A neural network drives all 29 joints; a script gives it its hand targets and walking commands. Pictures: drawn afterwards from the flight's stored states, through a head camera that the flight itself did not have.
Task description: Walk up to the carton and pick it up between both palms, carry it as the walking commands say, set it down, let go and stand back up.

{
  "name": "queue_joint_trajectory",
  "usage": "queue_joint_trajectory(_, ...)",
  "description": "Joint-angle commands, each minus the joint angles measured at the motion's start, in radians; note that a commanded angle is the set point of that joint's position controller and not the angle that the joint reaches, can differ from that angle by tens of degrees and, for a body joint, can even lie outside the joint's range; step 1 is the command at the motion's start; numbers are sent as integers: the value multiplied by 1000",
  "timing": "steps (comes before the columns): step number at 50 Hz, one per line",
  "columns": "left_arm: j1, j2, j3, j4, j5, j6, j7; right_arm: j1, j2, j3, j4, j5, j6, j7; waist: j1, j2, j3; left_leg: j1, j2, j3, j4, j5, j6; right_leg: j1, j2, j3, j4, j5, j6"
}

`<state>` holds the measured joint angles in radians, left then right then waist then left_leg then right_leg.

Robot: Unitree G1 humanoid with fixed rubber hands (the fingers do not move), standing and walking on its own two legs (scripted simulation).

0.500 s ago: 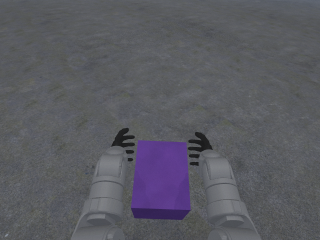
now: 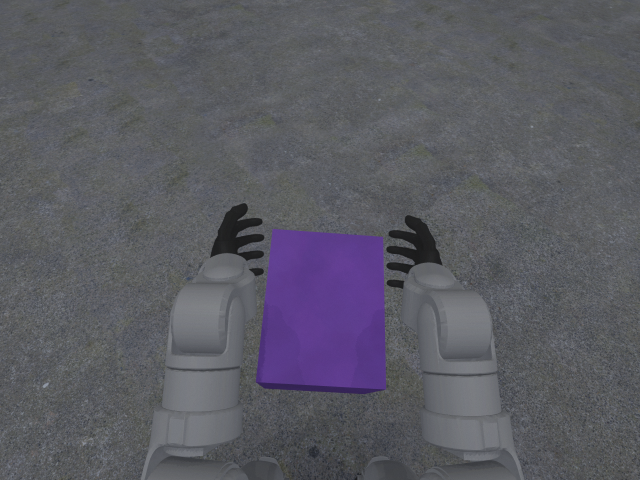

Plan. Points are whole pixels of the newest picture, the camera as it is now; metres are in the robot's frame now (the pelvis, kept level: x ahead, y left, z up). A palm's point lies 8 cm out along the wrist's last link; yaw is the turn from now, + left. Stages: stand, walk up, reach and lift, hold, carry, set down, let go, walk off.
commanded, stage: carry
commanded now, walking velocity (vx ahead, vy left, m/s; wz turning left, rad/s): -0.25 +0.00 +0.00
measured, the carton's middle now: (321, 316) +0.32 +0.00 -0.01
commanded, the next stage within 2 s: none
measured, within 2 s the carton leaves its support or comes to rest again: neither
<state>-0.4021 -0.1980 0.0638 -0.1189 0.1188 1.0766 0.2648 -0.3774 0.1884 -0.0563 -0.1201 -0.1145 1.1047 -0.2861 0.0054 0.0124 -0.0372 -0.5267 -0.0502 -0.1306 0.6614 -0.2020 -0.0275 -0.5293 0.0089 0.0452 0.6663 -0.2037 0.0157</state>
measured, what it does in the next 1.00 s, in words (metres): walks backwards: right foot, then left foot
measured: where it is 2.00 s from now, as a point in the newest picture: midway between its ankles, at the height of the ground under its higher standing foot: outside the picture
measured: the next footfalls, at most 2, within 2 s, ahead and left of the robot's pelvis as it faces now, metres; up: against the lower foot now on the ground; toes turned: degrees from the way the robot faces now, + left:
right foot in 0.38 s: -0.08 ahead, -0.11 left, +0.00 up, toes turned -3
left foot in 0.78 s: -0.25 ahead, +0.12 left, +0.00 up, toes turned +10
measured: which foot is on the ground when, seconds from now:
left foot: down 0.00-0.40, up 0.42-0.76, down 0.78-1.00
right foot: down 0.00-0.14, up 0.16-0.36, down 0.38-0.78, up 0.80-1.00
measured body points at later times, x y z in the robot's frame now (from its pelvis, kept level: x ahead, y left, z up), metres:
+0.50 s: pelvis -0.13 -0.02 +0.02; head -0.12 -0.04 +0.47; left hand +0.18 +0.10 +0.12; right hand +0.18 -0.14 +0.10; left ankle -0.06 +0.12 -0.67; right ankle -0.12 -0.10 -0.72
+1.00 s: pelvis -0.30 +0.00 +0.02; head -0.29 +0.01 +0.47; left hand +0.00 +0.16 +0.11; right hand +0.03 -0.08 +0.11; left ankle -0.29 +0.11 -0.71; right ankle -0.32 -0.12 -0.66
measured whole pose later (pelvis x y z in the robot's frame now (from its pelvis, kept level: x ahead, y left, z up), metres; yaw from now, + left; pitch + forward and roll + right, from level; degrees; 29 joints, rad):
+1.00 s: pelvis -0.30 +0.00 +0.02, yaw +5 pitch +4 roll -2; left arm -0.37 -0.19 0.05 -0.23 0.07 1.20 0.28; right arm -0.37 0.19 -0.05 -0.18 -0.11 1.20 -0.28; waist 0.04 0.00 -0.04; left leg -0.39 0.06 0.06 0.59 -0.26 0.01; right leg -0.51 -0.01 -0.06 1.02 -0.47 0.04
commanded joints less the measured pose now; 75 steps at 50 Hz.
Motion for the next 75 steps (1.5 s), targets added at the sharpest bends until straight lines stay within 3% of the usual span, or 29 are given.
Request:
queue_joint_trajectory(1,-216,-1065,-488,-88,-322,49,-205,-327,1058,514,-187,330,13,208,-2,-137,-368,39,50,70,50,-43,60,181,-217,157,-194,7,-112)
queue_joint_trajectory(3,-166,-1043,-465,-89,-304,75,-188,-322,1036,517,-204,340,42,200,-6,-231,-394,130,25,152,236,-166,52,81,-314,217,-263,68,-163)
queue_joint_trajectory(6,-155,-1020,-435,-123,-292,101,-173,-349,1040,525,-234,372,68,200,-12,-176,-374,198,58,161,-31,-118,74,92,-225,103,-172,75,-90)
queue_joint_trajectory(7,-143,-1007,-426,-119,-290,108,-168,-334,1025,509,-222,367,77,198,-13,-93,-356,232,99,101,-133,-44,92,55,-168,42,-78,50,-53)
queue_joint_trajectory(8,-155,-992,-438,-128,-293,118,-165,-296,992,474,-190,351,81,196,-21,158,-338,221,272,-140,-260,48,149,-36,-49,-81,120,-129,0)
queue_joint_trajectory(9,-202,-984,-450,-148,-300,124,-165,-283,995,463,-183,350,83,195,-32,285,-353,143,413,-280,-354,82,230,3,10,-125,403,-287,23)
queue_joint_trajectory(12,-239,-1009,-477,-155,-342,121,-176,-270,1008,445,-198,327,82,189,-10,146,-350,144,351,-117,-303,187,204,7,-28,-75,516,-256,6)
queue_joint_trajectory(18,-167,-996,-457,-102,-346,141,-171,-204,962,402,-173,287,88,172,-18,196,-401,353,287,-61,-229,347,140,190,8,-147,-157,-232,9)
queue_joint_trajectory(20,-128,-975,-425,-68,-330,145,-180,-185,950,404,-139,277,95,171,-10,32,-361,169,222,-6,-137,230,70,373,-121,3,-329,-108,-1)
queue_joint_trajectory(21,-138,-973,-409,-58,-315,137,-185,-228,954,433,-178,284,100,178,-4,-311,-322,-77,99,121,-9,-99,14,395,-382,285,-333,230,-109)
queue_joint_trajectory(22,-165,-1010,-430,-99,-328,134,-192,-288,981,451,-212,305,96,183,0,-317,-282,-95,69,135,256,-318,9,317,-453,266,-329,515,-190)
queue_joint_trajectory(24,-196,-1014,-422,-151,-316,124,-196,-344,1046,496,-214,344,87,192,3,-95,-280,-30,66,83,468,-243,14,268,-347,79,-264,523,-179)
queue_joint_trajectory(27,-180,-996,-389,-156,-296,112,-194,-342,1053,509,-214,364,80,197,-3,-135,-305,-57,75,139,497,-171,-7,346,-280,-2,-203,492,-154)
queue_joint_trajectory(34,-133,-930,-358,-106,-271,134,-177,-298,997,478,-160,346,104,178,11,-220,-368,47,45,198,110,-332,10,483,-310,112,-244,528,-170)
queue_joint_trajectory(37,-154,-957,-378,-91,-282,132,-177,-270,1002,453,-132,332,103,187,-8,-180,-408,229,60,241,-226,-139,18,448,-277,62,-188,444,-113)
queue_joint_trajectory(39,-171,-973,-398,-82,-289,126,-179,-281,1000,435,-119,325,99,199,-3,-43,-381,431,213,107,-298,51,46,205,-214,0,-100,216,-40)
queue_joint_trajectory(40,-217,-996,-434,-116,-308,128,-184,-271,1005,414,-102,315,88,205,-10,174,-316,418,362,-44,-249,334,113,33,-127,-109,-20,4,8)
queue_joint_trajectory(41,-274,-1019,-453,-144,-317,127,-190,-295,1036,428,-113,322,83,212,-27,232,-280,350,432,-70,-265,472,183,12,-91,-131,176,-251,18)
queue_joint_trajectory(45,-325,-1067,-511,-176,-383,113,-207,-267,1036,398,-154,299,63,212,-18,162,-278,354,363,64,-189,695,210,-72,-27,-51,540,-255,15)
queue_joint_trajectory(52,-204,-1024,-486,-136,-360,131,-194,-199,994,397,-165,283,69,195,-29,216,-373,487,341,10,-144,701,184,57,-14,-125,63,-294,16)
queue_joint_trajectory(54,-173,-1018,-460,-111,-345,135,-197,-199,999,412,-158,285,73,194,-14,172,-382,456,315,34,-114,616,152,178,-23,-152,-201,-151,14)
queue_joint_trajectory(56,-150,-1004,-431,-91,-328,134,-207,-208,1009,431,-151,290,73,193,-15,5,-374,231,252,68,-38,340,72,401,-176,5,-296,174,7)
queue_joint_trajectory(57,-151,-996,-412,-72,-308,123,-209,-253,1006,464,-193,299,77,199,-10,-305,-357,24,147,189,50,-89,23,447,-384,195,-244,647,-110)
queue_joint_trajectory(58,-173,-1024,-428,-115,-322,116,-211,-318,1025,487,-235,330,74,205,3,-346,-352,9,110,184,267,-361,9,406,-428,189,-243,813,-196)
queue_joint_trajectory(60,-190,-1026,-419,-161,-308,109,-209,-375,1069,529,-241,371,73,212,5,-154,-331,31,98,137,453,-308,8,323,-361,56,-227,647,-207)
queue_joint_trajectory(69,-135,-953,-379,-121,-263,124,-190,-296,1020,503,-173,353,92,195,11,-221,-362,100,44,215,103,-326,12,423,-317,115,-303,329,-170)
queue_joint_trajectory(72,-153,-964,-399,-96,-274,130,-189,-264,1011,467,-131,329,98,199,-6,-170,-371,295,63,250,-269,-161,30,352,-269,66,-253,181,-92)
queue_joint_trajectory(73,-162,-963,-406,-85,-276,130,-190,-270,1012,454,-114,323,98,203,-1,-108,-348,392,138,166,-319,-132,44,228,-236,42,-212,103,-50)
queue_joint_trajectory(75,-269,-1001,-462,-151,-311,129,-200,-282,1029,430,-115,313,82,216,-25,254,-218,296,465,-130,-368,155,193,-18,-87,-150,164,-248,36)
